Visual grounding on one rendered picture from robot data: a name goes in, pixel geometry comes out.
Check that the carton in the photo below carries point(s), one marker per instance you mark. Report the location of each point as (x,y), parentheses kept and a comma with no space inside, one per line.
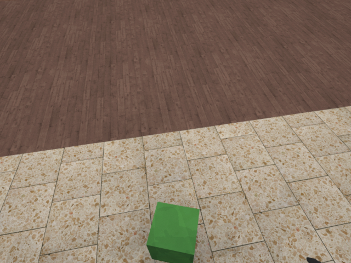
(172,236)

